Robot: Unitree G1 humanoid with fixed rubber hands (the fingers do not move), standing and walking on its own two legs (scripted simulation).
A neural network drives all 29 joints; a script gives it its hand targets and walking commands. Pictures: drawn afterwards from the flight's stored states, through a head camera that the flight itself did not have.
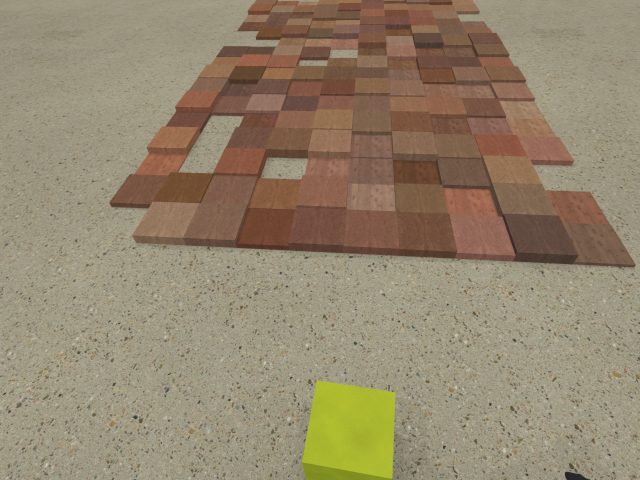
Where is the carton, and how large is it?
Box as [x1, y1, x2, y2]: [302, 381, 394, 479]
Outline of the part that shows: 317,381 302,459 306,479 391,479 394,392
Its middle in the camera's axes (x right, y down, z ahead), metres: +0.08 +0.54 +1.04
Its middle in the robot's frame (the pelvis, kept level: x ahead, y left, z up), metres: +0.38 -0.03 -0.66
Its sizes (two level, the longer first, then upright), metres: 0.210 0.200 0.250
